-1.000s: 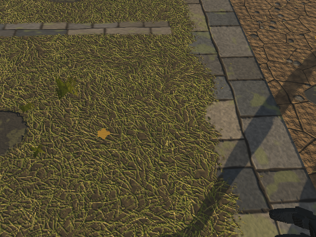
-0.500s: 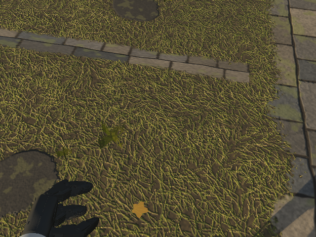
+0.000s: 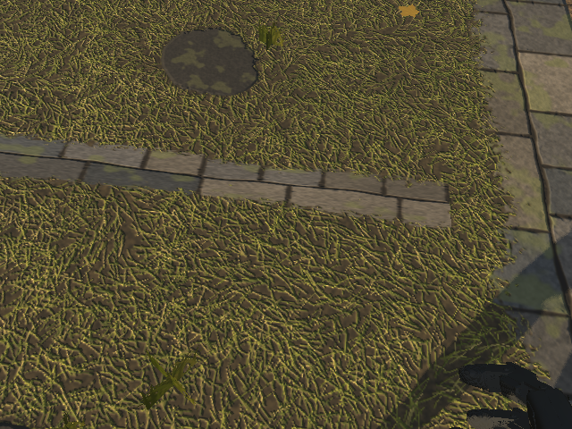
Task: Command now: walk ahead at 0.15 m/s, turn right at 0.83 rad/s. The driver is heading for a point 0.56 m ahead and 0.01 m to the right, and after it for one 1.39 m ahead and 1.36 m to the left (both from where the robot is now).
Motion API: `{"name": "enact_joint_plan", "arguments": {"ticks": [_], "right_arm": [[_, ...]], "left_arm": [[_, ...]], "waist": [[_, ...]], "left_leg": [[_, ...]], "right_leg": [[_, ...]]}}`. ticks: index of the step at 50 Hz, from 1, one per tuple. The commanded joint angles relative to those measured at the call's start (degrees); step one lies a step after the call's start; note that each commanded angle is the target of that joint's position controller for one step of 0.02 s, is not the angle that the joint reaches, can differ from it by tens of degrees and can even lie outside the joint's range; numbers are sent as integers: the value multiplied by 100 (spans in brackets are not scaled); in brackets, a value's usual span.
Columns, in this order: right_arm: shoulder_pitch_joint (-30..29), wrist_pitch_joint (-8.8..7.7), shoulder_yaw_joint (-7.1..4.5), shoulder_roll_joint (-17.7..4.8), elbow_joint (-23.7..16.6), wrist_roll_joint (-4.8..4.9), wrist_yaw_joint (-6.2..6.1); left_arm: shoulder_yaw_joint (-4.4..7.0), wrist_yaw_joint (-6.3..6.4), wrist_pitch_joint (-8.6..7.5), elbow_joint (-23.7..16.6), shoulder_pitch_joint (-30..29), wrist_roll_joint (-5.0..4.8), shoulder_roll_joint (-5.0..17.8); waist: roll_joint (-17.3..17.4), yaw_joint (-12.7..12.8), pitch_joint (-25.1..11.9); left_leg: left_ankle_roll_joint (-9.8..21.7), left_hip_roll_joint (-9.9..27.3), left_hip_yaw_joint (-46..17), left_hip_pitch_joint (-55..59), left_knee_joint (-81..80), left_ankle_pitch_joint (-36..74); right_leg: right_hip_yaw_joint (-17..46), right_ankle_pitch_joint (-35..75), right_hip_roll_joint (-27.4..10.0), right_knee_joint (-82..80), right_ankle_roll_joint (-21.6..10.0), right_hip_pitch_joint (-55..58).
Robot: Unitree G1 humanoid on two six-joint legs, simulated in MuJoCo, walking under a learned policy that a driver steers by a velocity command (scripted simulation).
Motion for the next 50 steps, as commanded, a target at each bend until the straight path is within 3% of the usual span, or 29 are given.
{"name": "enact_joint_plan", "arguments": {"ticks": [1,3,7,11,13,14,16,17,18,19,20,21,22,24,26,30,34,36,37,38,39,40,41,42,44,45,47,48,50], "right_arm": [[707,98,-237,-426,-328,70,-124],[666,142,-289,-579,-217,-6,-190],[840,115,-393,-652,-113,-53,-145],[811,165,-518,-863,-143,-118,-69],[1046,193,-604,-1043,-91,-139,-15],[1227,220,-634,-1128,-15,-133,19],[1254,332,-653,-1198,62,-15,91],[1567,393,-615,-1025,169,-1,153],[1908,436,-414,-298,43,-82,256],[1651,592,-411,-347,61,-22,163],[1451,667,-452,-546,155,94,182],[1561,673,-535,-674,244,163,235],[1764,641,-646,-932,390,157,253],[2070,613,-778,-1130,586,77,263],[1971,636,-771,-943,523,111,261],[1616,742,-702,-649,265,96,312],[1579,741,-701,-626,15,143,381],[1687,708,-718,-623,-48,164,396],[1846,665,-724,-611,-28,132,378],[2072,590,-797,-869,39,34,319],[2228,506,-1034,-1899,-48,44,243],[2759,515,-1128,-1998,18,83,244],[2600,543,-1074,-1809,35,103,211],[2130,599,-998,-1583,-39,122,166],[1427,653,-887,-1272,-213,187,100],[1553,641,-876,-1255,-195,174,136],[1746,583,-894,-1337,-147,136,229],[1822,558,-907,-1398,-118,119,256],[1916,453,-839,-1281,-28,75,249]], "left_arm": [[186,-9,196,-416,341,197,732],[179,-164,349,-580,19,162,601],[119,-243,478,-847,-321,109,376],[35,-404,559,-1202,-934,83,331],[15,-453,549,-1312,-1160,60,384],[6,-450,522,-1341,-1180,61,386],[-38,-394,400,-1179,-751,111,308],[-58,-338,309,-1096,-602,168,407],[-102,-258,224,-1223,-644,222,696],[-62,-132,176,-1370,-1029,254,982],[-202,-84,137,-1294,-1325,314,501],[-235,-49,113,-1259,-1731,306,502],[-174,-14,121,-1266,-1872,267,652],[-166,79,140,-1278,-1753,121,571],[-178,118,159,-1270,-1621,113,433],[-139,154,146,-1161,-1454,203,348],[-23,72,102,-1058,-1430,216,527],[31,22,83,-1029,-1496,172,615],[56,-4,87,-998,-1529,119,639],[70,-41,89,-930,-1360,93,589],[-55,-84,134,-1312,-1434,124,132],[-93,-13,228,-1493,-2135,194,203],[-101,-1,250,-1426,-2034,162,221],[-86,-2,211,-1311,-1935,121,297],[-21,1,151,-1157,-1735,224,517],[-10,-49,162,-1049,-1523,298,577],[-14,-154,188,-1029,-1578,329,570],[-12,-189,185,-1058,-1697,327,579],[-13,-251,132,-898,-1588,309,572]], "waist": [[473,-582,-1666],[774,-490,-1110],[801,-435,-1179],[987,-500,-1066],[1065,-661,-1071],[1046,-703,-1095],[787,-474,-1076],[196,-484,-997],[-1493,-707,-1139],[-1562,-482,-879],[-1060,-559,-637],[-1182,-799,-357],[-1199,-887,-345],[-973,-858,-530],[-639,-764,-648],[-773,-561,-595],[-920,-565,-769],[-849,-695,-848],[-647,-869,-889],[56,-1015,-877],[1916,-928,-706],[1338,-1406,-895],[889,-1241,-816],[628,-1038,-546],[661,-775,-534],[562,-797,-887],[554,-899,-845],[626,-940,-668],[747,-960,-525]], "left_leg": [[1224,2209,-1876,2507,-1127,2343],[1086,1837,-942,1743,-1406,2472],[1113,1834,-219,1605,-1499,2245],[904,1895,388,1171,-1622,762],[821,1880,502,1011,-1507,427],[821,1889,445,1067,-1386,468],[563,1707,546,802,-875,453],[188,1454,764,377,-468,-42],[-310,868,1231,-394,860,-2491],[-395,510,577,-51,1117,-2625],[-365,534,125,506,1287,-2115],[-315,254,126,545,1573,-1772],[-300,126,148,392,1936,-1591],[-318,69,292,155,2728,-1665],[-384,141,325,-140,2980,-1773],[-395,321,492,-115,2028,-1779],[-167,275,770,562,1103,-1955],[-22,209,897,977,469,-1652],[67,143,877,1446,-215,-1030],[233,339,104,2016,-1059,-271],[934,2027,-2537,2624,-1384,2251],[1684,2268,-2955,2663,-1320,3220],[1746,2078,-2488,2690,-1297,2636],[1562,1723,-2082,2452,-1377,1886],[1215,1141,-1666,2304,-1400,1735],[1195,991,-1700,2384,-1587,515],[1212,875,-2175,2382,-2100,-2314],[1234,886,-2412,2355,-2276,-2893],[1205,973,-2312,2528,-2443,-2789]], "right_leg": [[-469,389,-646,1592,251,-1443],[-516,713,-783,1503,398,-1218],[-640,1072,-895,960,396,-1112],[-865,1386,-1131,-454,246,-475],[-1062,1142,-969,-1109,146,18],[-1113,1016,-826,-1442,87,182],[-1178,1569,-570,-2850,-98,1000],[-657,1998,-856,-3779,-172,1544],[1460,2699,-2759,-4450,-399,2041],[1366,3437,-3294,-4501,-1056,580],[655,3259,-2799,-4538,-967,195],[103,3329,-2464,-4497,-835,-14],[-245,3629,-2253,-4387,-757,232],[-645,4726,-2285,-4060,-868,756],[-723,4860,-2488,-3925,-979,1226],[-855,4202,-2646,-3815,-999,1517],[-999,4532,-2869,-3495,-950,1365],[-1166,4403,-2913,-3165,-743,1211],[-1423,4007,-2828,-2759,-471,908],[-1733,2980,-2474,-1847,-56,295],[-2100,102,-1358,-281,506,-1526],[-927,-652,-911,600,492,-2006],[-606,-235,-1045,914,450,-2179],[-498,423,-1151,827,390,-2179],[-506,1220,-1145,617,386,-2000],[-511,1417,-1097,605,401,-1824],[-496,1597,-1058,247,423,-1986],[-486,1614,-1022,13,460,-2131],[-601,1977,-1079,-422,490,-2314]]}}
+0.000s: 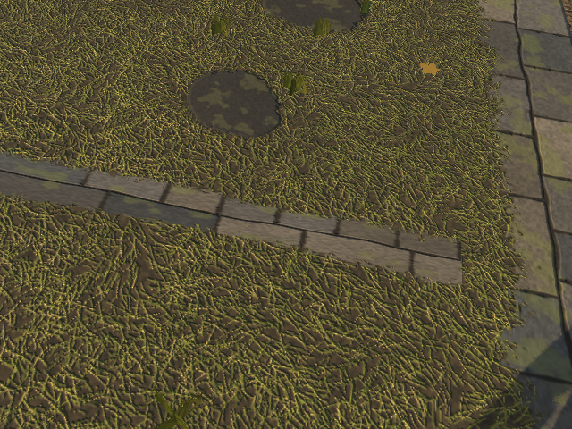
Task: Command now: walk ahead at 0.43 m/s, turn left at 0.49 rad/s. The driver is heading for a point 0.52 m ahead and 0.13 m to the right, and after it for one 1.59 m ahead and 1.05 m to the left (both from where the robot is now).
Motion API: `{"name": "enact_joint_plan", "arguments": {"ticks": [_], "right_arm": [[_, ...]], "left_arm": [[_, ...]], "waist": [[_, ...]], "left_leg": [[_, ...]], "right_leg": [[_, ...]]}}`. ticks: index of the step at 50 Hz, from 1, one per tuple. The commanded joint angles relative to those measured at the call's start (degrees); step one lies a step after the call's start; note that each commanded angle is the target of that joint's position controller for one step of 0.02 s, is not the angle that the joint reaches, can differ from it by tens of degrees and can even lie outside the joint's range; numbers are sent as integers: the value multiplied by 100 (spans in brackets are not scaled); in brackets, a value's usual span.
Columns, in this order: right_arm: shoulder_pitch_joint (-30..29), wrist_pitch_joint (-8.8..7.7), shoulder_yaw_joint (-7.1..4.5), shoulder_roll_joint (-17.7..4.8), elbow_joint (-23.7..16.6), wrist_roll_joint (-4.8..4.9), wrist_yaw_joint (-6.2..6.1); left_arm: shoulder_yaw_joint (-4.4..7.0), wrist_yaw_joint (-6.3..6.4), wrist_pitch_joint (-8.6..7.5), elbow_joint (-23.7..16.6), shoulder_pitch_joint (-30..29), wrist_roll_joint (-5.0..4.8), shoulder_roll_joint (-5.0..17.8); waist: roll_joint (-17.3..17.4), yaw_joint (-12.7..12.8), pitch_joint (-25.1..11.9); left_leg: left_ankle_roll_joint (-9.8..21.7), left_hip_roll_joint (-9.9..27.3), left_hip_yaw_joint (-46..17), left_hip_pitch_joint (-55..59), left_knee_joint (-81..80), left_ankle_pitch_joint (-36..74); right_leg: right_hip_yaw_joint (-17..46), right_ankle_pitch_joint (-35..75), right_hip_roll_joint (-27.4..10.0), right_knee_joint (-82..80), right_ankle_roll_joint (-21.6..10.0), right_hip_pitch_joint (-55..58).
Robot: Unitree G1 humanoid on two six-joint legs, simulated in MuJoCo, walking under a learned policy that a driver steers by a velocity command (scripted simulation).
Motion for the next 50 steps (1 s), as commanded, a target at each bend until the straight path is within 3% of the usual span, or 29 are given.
{"name": "enact_joint_plan", "arguments": {"ticks": [1,6,9,14,19,20,22,23,24,25,26,27,28,29,31,32,35,37,38,40,41,43,44,45,46,47,48,49,50], "right_arm": [[335,-221,-137,-702,-151,-51,-10],[468,-504,-76,-771,-6,-109,-27],[507,-624,-59,-793,60,-174,-95],[298,-799,-35,-739,201,-199,-197],[619,-859,-35,-728,570,-269,-168],[526,-859,-33,-769,600,-277,-161],[497,-824,-64,-994,631,-270,-169],[382,-753,-94,-1130,594,-261,-189],[216,-758,-35,-1058,485,-246,-204],[222,-850,223,-140,154,-194,-46],[102,-986,269,-212,22,-234,9],[-427,-1031,219,-513,-39,-160,-14],[-322,-1033,271,-470,45,-81,-46],[-218,-957,305,-369,180,-121,-56],[402,-652,308,-267,489,-127,-6],[545,-526,305,-222,588,-90,31],[212,-451,281,-82,584,16,79],[226,-482,311,26,656,9,129],[100,-501,329,78,662,0,150],[143,-517,323,122,697,-65,164],[524,-502,285,67,788,-96,163],[2096,-401,55,-379,1163,-165,84],[3013,-355,-90,-570,1353,-135,-33],[2806,-277,-110,-501,1515,77,-156],[1733,-353,-67,-747,1210,4,-124],[1133,-397,-214,-1133,732,-33,-127],[520,-309,-214,-867,451,-4,-162],[232,-251,-127,-523,336,-1,-172],[245,-257,-91,-418,357,0,-150]], "left_arm": [[79,-90,-173,-317,-369,19,385],[71,-182,-302,-279,-658,-99,435],[81,-250,-344,-311,-708,-173,436],[110,-353,-381,-388,-618,-103,497],[-58,-493,-364,-776,-1268,-89,301],[-91,-479,-360,-806,-1184,-104,249],[-18,-388,-359,-623,-317,-135,401],[95,-339,-394,-320,841,-146,602],[283,-265,-430,73,2187,-77,1010],[474,-147,-423,145,2176,-69,1776],[415,-143,-457,40,2036,-172,1684],[391,-81,-470,95,1822,-98,1455],[330,-22,-523,107,1530,-90,1215],[212,-13,-589,64,1118,-70,896],[30,-56,-743,94,828,-128,474],[16,-58,-822,133,739,-149,508],[-43,-50,-922,221,598,-163,381],[-103,11,-895,71,14,-197,247],[-117,60,-878,46,-57,-232,193],[-89,188,-900,146,253,-302,237],[-44,257,-901,185,296,-321,329],[48,360,-826,53,-254,-314,464],[88,335,-755,-88,-947,-428,461],[6,194,-712,-201,-1478,-326,10],[-173,142,-600,-386,-24,-269,-629],[-246,138,-548,-402,1007,-131,-442],[-243,171,-507,-259,935,-33,-57],[-150,199,-456,-310,336,66,249],[-111,221,-391,-356,-116,116,360]], "waist": [[985,-234,-57],[969,-369,200],[763,-384,459],[567,-186,623],[582,-415,921],[596,-305,834],[842,147,1],[874,749,-660],[431,1410,-1351],[-1322,968,-1461],[-1084,847,-1986],[-407,853,-1110],[269,530,-588],[703,232,-309],[497,-185,-120],[317,-287,-77],[-93,-246,276],[-249,-350,149],[-218,-262,123],[-136,-133,-158],[-266,-260,-380],[-484,-1035,-916],[-42,-1761,-989],[1386,-1709,-143],[1582,-51,48],[1472,239,-1422],[505,377,-1051],[-304,363,-594],[-682,258,-365]], "left_leg": [[645,1452,-1843,1000,-1551,-2022],[550,1746,-1486,1072,-1837,-1951],[506,2041,-1179,1190,-1962,-1831],[312,2295,-456,1711,-2108,-1377],[211,2177,671,1913,-2182,92],[133,2096,1011,1824,-1909,1469],[-1,2039,1565,1732,-291,5778],[-55,1987,1701,1307,1325,6821],[-221,1768,1680,-4,3323,5830],[-560,662,1522,-2340,5620,391],[-412,304,286,-3269,6403,-1081],[-351,675,121,-3754,6545,-529],[-367,998,269,-3404,6170,-97],[-409,1179,346,-2877,5765,-107],[-510,1303,332,-1971,5133,-344],[-554,1131,420,-1876,4975,-358],[-465,697,679,-1975,3634,519],[-442,495,1197,-1822,2574,1500],[-460,436,1442,-1758,1991,1945],[-455,156,1909,-1287,1189,2637],[-402,37,1946,-792,1082,2673],[-82,-122,1637,708,1216,2142],[411,205,1132,1378,605,2634],[591,578,425,1578,-20,4713],[1207,1235,-1635,1242,791,8588],[2018,2219,-3492,1860,-171,6715],[2031,2206,-3827,1024,-697,3823],[1783,1906,-3563,404,-971,1779],[1463,1578,-3126,10,-1031,1320]], "right_leg": [[-102,571,-101,-618,41,-1164],[-186,1062,-208,-1156,-124,-1324],[282,1126,-10,-1053,-261,-1704],[425,1205,-126,-739,-438,-2287],[-477,792,-324,-1262,-911,-2042],[-750,576,-171,-1512,-1088,-1538],[-1326,87,536,-1443,-1388,127],[-1401,-189,908,-1469,-1508,1484],[-740,-349,856,-1919,-1685,3478],[2388,-2461,-719,-3102,-2294,4695],[4978,-2952,-1405,-4361,-2430,5050],[4380,-1513,-1465,-4426,-2134,4639],[3318,391,-1475,-4148,-1976,3687],[2467,1940,-1280,-4023,-1794,2799],[1165,4125,-1007,-4100,-1459,1819],[742,4638,-933,-4300,-1490,1683],[-569,5962,-374,-4577,-781,1781],[-1313,5620,-88,-4641,-487,2108],[-1544,5454,-72,-4501,-449,2315],[-1773,6218,-183,-3757,-380,2816],[-1775,6525,-301,-3275,-319,2878],[-1576,6714,-554,-1614,-224,2447],[-1554,5159,-295,538,-125,1924],[-1560,-946,928,2513,-118,574],[-529,-1651,1199,3812,-16,-446],[485,-1303,1018,3920,-77,-576],[570,-1022,717,3496,-174,-504],[614,-930,501,2825,-191,-578],[561,-861,382,2166,-165,-442]]}}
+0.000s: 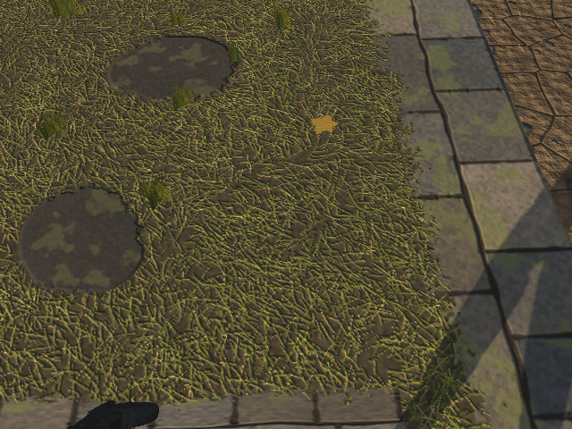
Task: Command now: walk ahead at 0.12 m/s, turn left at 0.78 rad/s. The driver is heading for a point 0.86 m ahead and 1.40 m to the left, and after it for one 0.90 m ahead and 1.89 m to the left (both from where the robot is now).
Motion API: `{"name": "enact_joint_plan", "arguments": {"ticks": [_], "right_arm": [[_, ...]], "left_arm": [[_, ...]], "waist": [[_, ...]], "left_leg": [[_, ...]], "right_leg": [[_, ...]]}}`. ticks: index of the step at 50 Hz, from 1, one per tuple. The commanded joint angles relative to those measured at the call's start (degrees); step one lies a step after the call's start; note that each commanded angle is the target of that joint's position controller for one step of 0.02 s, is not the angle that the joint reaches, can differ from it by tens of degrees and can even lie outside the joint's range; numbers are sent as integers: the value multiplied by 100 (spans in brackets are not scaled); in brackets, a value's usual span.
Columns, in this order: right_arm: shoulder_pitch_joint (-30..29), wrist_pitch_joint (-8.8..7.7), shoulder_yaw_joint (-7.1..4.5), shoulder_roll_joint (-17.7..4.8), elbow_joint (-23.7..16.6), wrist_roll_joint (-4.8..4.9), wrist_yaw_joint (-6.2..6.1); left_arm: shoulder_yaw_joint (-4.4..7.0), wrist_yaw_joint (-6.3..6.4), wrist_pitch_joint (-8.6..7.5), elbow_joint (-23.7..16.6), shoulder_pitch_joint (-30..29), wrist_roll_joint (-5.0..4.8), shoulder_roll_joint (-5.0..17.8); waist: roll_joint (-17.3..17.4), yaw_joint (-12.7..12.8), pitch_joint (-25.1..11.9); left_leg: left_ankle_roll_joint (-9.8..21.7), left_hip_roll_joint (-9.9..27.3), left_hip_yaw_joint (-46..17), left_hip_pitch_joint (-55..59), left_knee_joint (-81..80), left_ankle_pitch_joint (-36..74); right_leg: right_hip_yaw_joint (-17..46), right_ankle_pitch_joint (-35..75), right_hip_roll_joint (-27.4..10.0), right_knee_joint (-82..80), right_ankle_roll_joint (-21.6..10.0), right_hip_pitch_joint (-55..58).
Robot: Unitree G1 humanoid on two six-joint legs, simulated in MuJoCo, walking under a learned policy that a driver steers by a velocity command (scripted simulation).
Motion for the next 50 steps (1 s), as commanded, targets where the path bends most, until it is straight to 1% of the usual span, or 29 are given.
{"name": "enact_joint_plan", "arguments": {"ticks": [1,2,4,5,7,9,10,13,16,18,20,21,22,23,24,25,26,27,28,29,31,32,36,42,45,47,48,49,50], "right_arm": [[-349,-93,-206,-819,-703,29,-49],[-188,-104,-218,-847,-602,24,-47],[-44,-91,-299,-1013,-551,12,-40],[-20,-61,-329,-1052,-559,25,-51],[-45,36,-383,-1101,-601,71,-74],[-113,132,-427,-1142,-658,84,-83],[-138,165,-444,-1157,-679,73,-81],[-213,194,-476,-1214,-732,19,-65],[-342,188,-491,-1311,-801,-32,-35],[-519,193,-497,-1396,-873,-59,-7],[-772,200,-489,-1448,-963,-72,20],[-936,199,-477,-1446,-1016,-66,29],[-1063,188,-455,-1422,-1047,-44,26],[-909,152,-405,-1264,-1005,-4,19],[-402,119,-311,-898,-973,32,-10],[-398,115,-345,-1040,-1065,-12,-32],[-805,115,-423,-1566,-1124,-170,-1],[-841,149,-444,-1584,-1093,-201,58],[-723,209,-414,-1468,-997,-182,130],[-548,263,-391,-1386,-917,-125,200],[-617,326,-340,-1330,-941,-35,278],[-760,340,-308,-1281,-990,-12,291],[-1253,374,-204,-1074,-1154,2,348],[-1776,416,-95,-740,-1472,21,440],[-1803,406,-37,-595,-1560,44,395],[-1721,392,-38,-602,-1561,20,337],[-1574,367,-45,-610,-1521,-22,302],[-1261,303,-47,-629,-1411,-100,245],[-993,219,-128,-988,-1333,-197,160]], "left_arm": [[221,74,196,-352,630,130,1014],[186,106,294,-371,491,95,932],[114,144,378,-394,460,19,736],[104,151,398,-429,380,-14,719],[119,157,430,-491,146,-46,764],[144,157,434,-516,-73,-46,831],[154,155,415,-512,-148,-45,856],[174,156,310,-474,-235,-64,937],[191,147,206,-445,-213,-102,1047],[210,142,153,-413,-109,-139,1152],[234,159,121,-342,144,-178,1252],[250,186,114,-291,320,-202,1304],[269,227,96,-257,476,-195,1363],[297,286,78,-250,452,-180,1480],[353,330,116,-392,414,-144,1821],[363,292,177,-604,181,-98,2125],[348,250,224,-399,372,-52,1866],[286,212,247,-384,277,-88,1585],[258,175,265,-416,179,-95,1476],[238,183,288,-481,123,-76,1450],[209,178,290,-495,292,-56,1348],[220,164,284,-470,445,-47,1341],[310,131,272,-341,986,-33,1392],[421,43,225,-296,1188,1,1397],[469,-47,187,-226,1250,-15,1461],[495,-86,214,-160,1319,-81,1532],[496,-100,246,-140,1290,-144,1542],[490,-109,294,-103,1248,-219,1520],[432,-133,323,-67,1531,-219,1325]], "waist": [[-788,767,-876],[-688,689,-877],[-392,555,-1147],[-204,478,-1233],[128,325,-1251],[367,192,-1112],[447,141,-1032],[605,76,-939],[715,105,-948],[772,186,-944],[825,336,-948],[852,451,-925],[812,587,-875],[304,565,-918],[-661,342,-1272],[-1011,410,-1268],[-837,498,-1023],[-683,434,-804],[-648,411,-667],[-732,364,-671],[-722,440,-664],[-729,524,-648],[-914,809,-675],[-925,877,-822],[-1034,852,-996],[-1153,826,-1058],[-1090,711,-1087],[-808,472,-1163],[95,362,-1373]], "left_leg": [[783,1994,-3523,931,-1659,786],[524,1771,-3205,806,-1568,1183],[122,1511,-2965,1024,-1316,1578],[-29,1461,-2998,1187,-1281,1404],[-254,1344,-3171,1423,-1360,404],[-347,1237,-3391,1576,-1473,-641],[-344,1211,-3498,1648,-1489,-905],[-240,1208,-3767,1887,-1345,-825],[-128,1230,-4006,1952,-1090,-185],[-143,1235,-4176,1778,-945,300],[-283,1157,-4333,1431,-895,412],[-434,1056,-4378,1149,-899,185],[-640,884,-4360,814,-806,-330],[-921,480,-3967,379,-424,-1779],[-1179,-32,-2922,-59,827,-2893],[-1292,-399,-1733,-781,2101,-3200],[-1360,185,-1456,-844,2678,-2602],[-1336,437,-1342,-770,3037,-2205],[-1340,493,-1214,-708,3470,-1920],[-1365,526,-1030,-706,3889,-1771],[-1409,714,-762,-842,4169,-1649],[-1434,809,-672,-971,4072,-1609],[-1552,1137,-398,-1272,3456,-1646],[-1408,1449,-48,-734,2371,-1782],[-1214,1222,190,168,1549,-2064],[-1071,1074,240,507,911,-2118],[-980,1014,220,823,326,-1876],[-887,987,153,1456,-690,-1028],[-736,1620,-825,2473,-1439,-409]], "right_leg": [[529,98,-384,-910,83,-770],[470,276,-429,-1331,134,-569],[461,558,-432,-1934,193,-495],[485,642,-429,-2181,217,-588],[550,839,-407,-2566,257,-809],[613,970,-383,-2861,277,-1028],[648,990,-367,-2986,274,-1114],[743,934,-291,-3323,195,-1196],[784,807,-153,-3734,49,-952],[789,730,-42,-4113,-34,-537],[784,749,43,-4730,-65,168],[764,844,67,-5224,-61,663],[766,1190,-1,-5907,-55,1213],[964,1561,-397,-6672,-101,1866],[2071,709,-1698,-7037,-383,2516],[3304,254,-2674,-7303,-935,2287],[3050,898,-2628,-7226,-1263,1798],[2265,1339,-2277,-7043,-1206,1543],[1568,1758,-1895,-6915,-1114,1343],[1157,2069,-1707,-6863,-1069,1305],[657,2745,-1639,-6744,-1120,1440],[511,2857,-1643,-6717,-1120,1626],[175,3366,-1871,-6589,-1155,2332],[-461,3725,-2282,-6404,-1266,2355],[-744,4357,-2262,-6055,-1191,2010],[-741,4608,-2315,-5748,-1128,2011],[-807,4549,-2294,-5470,-1019,1903],[-999,4206,-2205,-5005,-762,1569],[-1270,2956,-1913,-4050,-389,683]]}}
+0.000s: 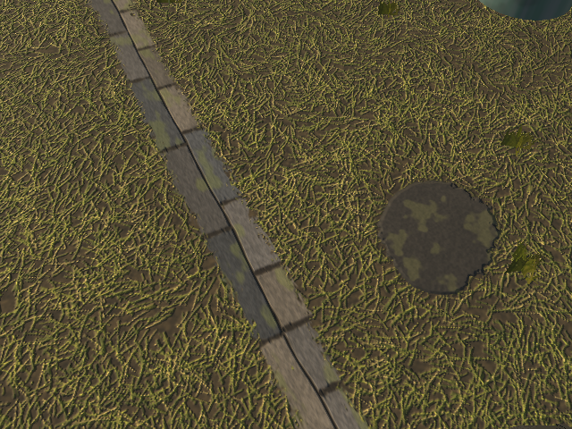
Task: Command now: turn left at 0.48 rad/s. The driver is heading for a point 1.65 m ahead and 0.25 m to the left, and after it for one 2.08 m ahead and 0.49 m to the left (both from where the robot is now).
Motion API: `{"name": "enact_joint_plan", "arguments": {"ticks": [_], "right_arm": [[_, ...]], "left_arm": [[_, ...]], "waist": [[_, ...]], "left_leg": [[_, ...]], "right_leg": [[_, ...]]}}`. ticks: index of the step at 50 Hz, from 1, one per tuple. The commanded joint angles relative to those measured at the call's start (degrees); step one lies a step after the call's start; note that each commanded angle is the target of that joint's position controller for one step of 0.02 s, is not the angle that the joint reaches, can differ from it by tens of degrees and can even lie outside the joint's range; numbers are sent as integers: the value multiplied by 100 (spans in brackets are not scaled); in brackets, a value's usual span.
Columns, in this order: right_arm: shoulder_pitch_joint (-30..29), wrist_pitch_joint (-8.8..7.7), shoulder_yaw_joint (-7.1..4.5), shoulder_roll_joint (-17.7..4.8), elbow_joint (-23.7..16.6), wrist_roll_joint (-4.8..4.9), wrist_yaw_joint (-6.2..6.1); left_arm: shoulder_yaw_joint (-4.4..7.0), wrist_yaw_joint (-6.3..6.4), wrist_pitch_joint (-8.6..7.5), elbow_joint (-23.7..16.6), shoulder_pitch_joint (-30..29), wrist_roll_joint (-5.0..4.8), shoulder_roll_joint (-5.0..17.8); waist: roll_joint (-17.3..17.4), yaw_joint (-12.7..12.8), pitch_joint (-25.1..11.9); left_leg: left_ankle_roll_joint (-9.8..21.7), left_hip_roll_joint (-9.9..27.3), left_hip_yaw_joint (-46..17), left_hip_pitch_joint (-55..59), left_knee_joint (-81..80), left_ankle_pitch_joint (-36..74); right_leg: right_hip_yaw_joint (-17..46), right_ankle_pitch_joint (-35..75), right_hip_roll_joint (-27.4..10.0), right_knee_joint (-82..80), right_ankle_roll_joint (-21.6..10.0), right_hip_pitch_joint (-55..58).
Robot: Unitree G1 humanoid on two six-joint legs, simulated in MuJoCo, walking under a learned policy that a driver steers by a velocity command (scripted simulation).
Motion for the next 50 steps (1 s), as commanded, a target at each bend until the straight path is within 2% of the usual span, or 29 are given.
{"name": "enact_joint_plan", "arguments": {"ticks": [1,2,3,4,5,6,7,9,11,12,13,17,21,23,24,25,26,27,28,29,32,38,43,45,46,47,48,49,50], "right_arm": [[751,-212,-357,-1595,-300,-27,-207],[1237,-214,-381,-1356,-168,97,-247],[999,-211,-238,-1038,-101,86,-279],[520,-200,-129,-744,-105,69,-311],[176,-208,-86,-650,-131,72,-360],[84,-226,-47,-557,-135,70,-398],[121,-249,-10,-506,-108,63,-399],[187,-311,16,-485,-25,39,-387],[783,-328,-55,-668,243,3,-336],[887,-338,-71,-726,323,-18,-302],[918,-362,-84,-757,364,-38,-271],[1017,-566,-136,-824,479,-4,-257],[707,-675,-159,-853,458,67,-239],[467,-671,-157,-821,421,112,-228],[228,-690,-89,-603,319,41,-234],[-100,-743,81,-8,88,-18,-211],[-155,-795,108,-3,-125,-44,-180],[-118,-817,65,-241,-129,-131,-166],[19,-833,5,-448,-29,-145,-105],[300,-835,-20,-516,102,-155,-48],[307,-690,-5,-453,191,-207,58],[-874,-639,116,-212,-115,-115,114],[-1451,-681,194,-198,-312,-103,153],[-1152,-680,174,-265,-254,-124,55],[-628,-685,116,-395,-126,-124,-20],[486,-710,12,-615,191,-106,-106],[1851,-750,-120,-884,639,-144,-198],[2481,-759,-315,-1488,779,-318,-299],[2552,-777,-356,-1618,818,-231,-254]], "left_arm": [[-18,-87,25,-715,220,52,38],[89,8,146,-611,-179,123,507],[99,12,200,-591,-229,19,470],[94,10,190,-478,-152,-38,445],[133,10,180,-399,-70,15,528],[155,1,188,-248,139,92,602],[162,-11,201,-172,242,94,594],[124,-37,230,-125,259,32,435],[113,-135,208,-155,129,158,418],[134,-194,195,-204,-56,198,465],[154,-239,163,-255,-264,195,510],[117,-289,-64,-257,-501,149,332],[70,-227,-198,-196,-353,62,229],[65,-152,-291,41,304,68,196],[108,-84,-377,279,1035,79,352],[185,-8,-467,416,1839,177,799],[292,8,-487,267,1496,153,1267],[305,9,-471,184,1136,113,1139],[231,-33,-502,84,715,60,873],[186,-70,-548,31,497,41,737],[119,-81,-701,163,618,10,550],[112,-111,-781,552,1337,-13,381],[120,-42,-803,884,1534,14,507],[127,-4,-773,1014,1447,40,665],[144,28,-739,1096,1449,84,797],[178,64,-679,1145,1365,124,940],[170,89,-649,1067,1099,115,911],[-6,-28,-690,775,1434,-36,173],[-34,-99,-800,634,1342,-114,29]], "waist": [[2030,-290,-1241],[1038,-864,-1447],[1008,-622,-1136],[958,-384,-742],[1064,-221,-603],[1136,-181,-661],[1007,-160,-788],[783,-163,-849],[974,-414,-871],[1153,-482,-644],[1194,-521,-399],[754,-456,-254],[702,-235,-165],[224,173,-217],[-214,512,-332],[-1457,852,-562],[-1226,566,-227],[-542,320,-137],[-216,56,-212],[-174,-138,-367],[-375,-188,-252],[-277,139,226],[-365,167,344],[-550,-104,3],[-731,-395,-380],[-835,-924,-975],[-637,-1585,-1601],[649,-1356,-2514],[1529,-1152,-3110]], "left_leg": [[1043,2360,-3138,2108,-1469,3487],[1642,2392,-2578,1812,-1129,4200],[1609,2011,-2028,1538,-1112,4202],[1339,1578,-1560,1115,-1287,3615],[1103,1243,-1314,1026,-1360,3284],[1084,1076,-1131,952,-1337,3649],[1087,1056,-1076,943,-1321,3826],[1089,1084,-1097,906,-1384,3532],[1170,1071,-1644,1130,-2058,-192],[1174,1140,-2008,1104,-2366,-1516],[1181,1238,-2258,1047,-2566,-2063],[1199,1341,-2310,890,-2698,-1920],[1154,1224,-1973,-140,-2524,-1665],[1038,995,-1715,-1111,-1885,-1967],[879,687,-1440,-2011,-985,-1956],[574,-32,-574,-2721,1198,-1478],[505,-435,-540,-3997,2339,-953],[505,-31,-1042,-4225,2953,-358],[426,141,-1057,-4081,3100,129],[306,261,-958,-3742,3054,400],[18,455,-492,-3382,3106,1064],[-63,540,68,-3393,1660,1783],[330,392,374,-2708,412,1610],[580,-32,620,-1745,165,988],[704,-279,664,-1050,219,654],[830,-488,647,160,158,321],[951,-200,252,1954,-18,322],[1241,1416,-2000,3889,-322,-2343],[1471,2295,-4932,4234,-1557,-3834]], "right_leg": [[341,-1724,268,1903,285,-1974],[1254,-1839,285,2691,325,-1841],[1468,-1500,271,2904,297,-1837],[1569,-1008,226,2695,272,-1723],[1534,-637,242,2521,260,-1653],[1425,-388,349,2629,279,-1447],[1433,-298,419,2683,278,-1292],[1487,-258,453,2385,269,-1119],[1390,-272,457,2016,209,-1399],[1378,-262,478,1810,170,-1644],[1394,-206,470,1637,136,-1839],[1450,-8,430,869,12,-1687],[1283,-47,540,-90,-196,-420],[1043,383,712,-786,-307,942],[1355,-65,547,-999,-390,1995],[3200,-1869,-786,-1973,-577,2529],[5378,-3312,-1753,-2739,-1087,2333],[5538,-3418,-1851,-2724,-1261,1959],[4920,-2897,-1472,-2549,-1081,1791],[4298,-2385,-1120,-2567,-913,1594],[3289,-1481,-578,-3011,-893,1015],[2336,228,-304,-3413,-990,1196],[1845,2503,-601,-3454,-982,2023],[1514,5287,-652,-2647,-851,2225],[1441,6757,-730,-1843,-792,2327],[1342,7357,-746,-595,-734,2096],[1224,6397,-517,1112,-652,1025],[1250,2995,163,3402,-546,-1088],[2098,-607,1012,4636,-565,-2291]]}}
Velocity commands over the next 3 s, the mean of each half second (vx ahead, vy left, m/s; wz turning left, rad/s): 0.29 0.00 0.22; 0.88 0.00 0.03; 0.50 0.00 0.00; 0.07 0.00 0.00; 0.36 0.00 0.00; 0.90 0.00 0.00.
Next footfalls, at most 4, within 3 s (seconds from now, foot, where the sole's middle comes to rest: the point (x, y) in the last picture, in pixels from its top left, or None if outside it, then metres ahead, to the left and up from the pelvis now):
0.50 right None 0.10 -0.10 -0.77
0.96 left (234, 393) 0.50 0.15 -0.77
1.38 right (285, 257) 0.87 0.05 -0.77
1.76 left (210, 285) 0.77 0.24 -0.77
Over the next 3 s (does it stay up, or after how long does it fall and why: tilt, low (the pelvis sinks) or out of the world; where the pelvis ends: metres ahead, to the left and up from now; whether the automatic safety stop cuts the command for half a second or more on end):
stays up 1.23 0.15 -0.01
